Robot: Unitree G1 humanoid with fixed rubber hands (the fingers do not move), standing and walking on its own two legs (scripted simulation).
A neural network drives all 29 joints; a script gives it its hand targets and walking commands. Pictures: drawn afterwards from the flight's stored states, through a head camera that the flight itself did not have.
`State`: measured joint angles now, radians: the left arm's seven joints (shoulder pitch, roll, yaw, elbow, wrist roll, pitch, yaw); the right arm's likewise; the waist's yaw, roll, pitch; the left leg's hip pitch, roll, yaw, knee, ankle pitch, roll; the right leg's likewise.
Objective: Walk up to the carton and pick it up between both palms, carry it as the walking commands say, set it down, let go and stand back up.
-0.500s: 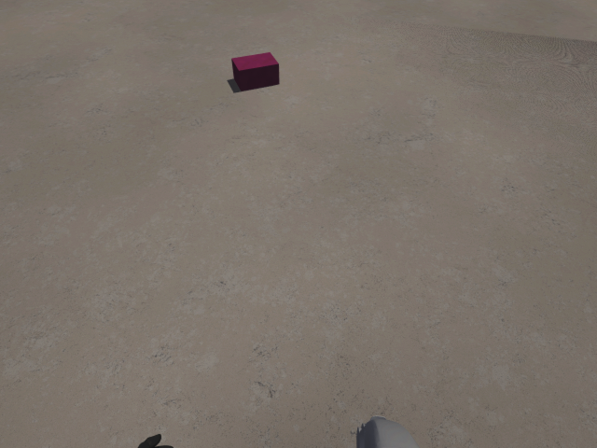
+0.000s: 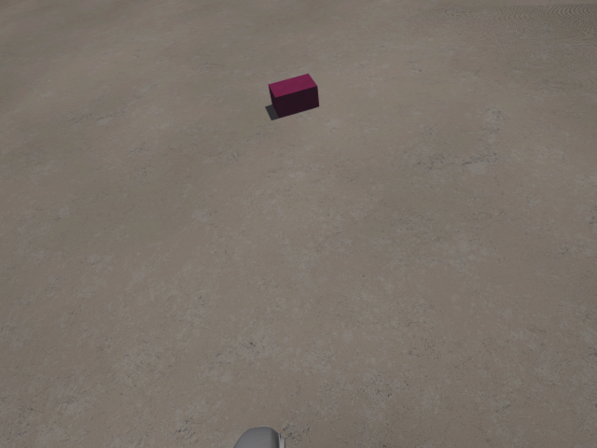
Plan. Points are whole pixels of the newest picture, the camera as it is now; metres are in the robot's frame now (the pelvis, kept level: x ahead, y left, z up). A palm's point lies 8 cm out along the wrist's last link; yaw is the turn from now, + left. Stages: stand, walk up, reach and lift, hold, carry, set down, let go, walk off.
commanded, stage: walk up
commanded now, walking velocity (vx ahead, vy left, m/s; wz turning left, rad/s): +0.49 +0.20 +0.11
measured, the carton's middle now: (293, 95) +2.15 +0.24 -0.71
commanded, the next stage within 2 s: none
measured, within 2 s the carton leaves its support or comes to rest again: neither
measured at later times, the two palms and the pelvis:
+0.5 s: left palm (128, 366) +0.28 +0.37 -0.14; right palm (425, 372) +0.26 -0.14 -0.12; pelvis +0.23 +0.12 +0.00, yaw +1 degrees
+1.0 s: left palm (192, 233) +0.57 +0.32 -0.12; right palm (429, 277) +0.45 -0.19 -0.16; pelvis +0.49 +0.06 -0.01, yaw +2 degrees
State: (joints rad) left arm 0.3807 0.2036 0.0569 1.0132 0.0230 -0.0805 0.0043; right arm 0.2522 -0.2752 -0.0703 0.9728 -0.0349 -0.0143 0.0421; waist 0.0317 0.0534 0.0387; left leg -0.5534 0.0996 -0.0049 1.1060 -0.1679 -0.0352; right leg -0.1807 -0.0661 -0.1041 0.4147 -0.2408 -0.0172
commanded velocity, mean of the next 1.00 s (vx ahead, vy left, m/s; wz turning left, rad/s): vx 0.50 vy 0.05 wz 0.02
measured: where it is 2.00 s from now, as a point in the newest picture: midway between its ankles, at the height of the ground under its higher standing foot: (305, 259)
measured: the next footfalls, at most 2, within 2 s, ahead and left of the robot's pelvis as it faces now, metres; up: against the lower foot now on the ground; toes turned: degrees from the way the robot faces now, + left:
left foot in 0.30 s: +0.29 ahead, +0.21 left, +0.00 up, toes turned +8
right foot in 0.86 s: +0.57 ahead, -0.05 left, +0.00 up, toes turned -6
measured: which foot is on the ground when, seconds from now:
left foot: up 0.00-0.28, down 0.30-0.88, up 0.90-1.00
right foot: down 0.00-0.30, up 0.32-0.84, down 0.86-1.00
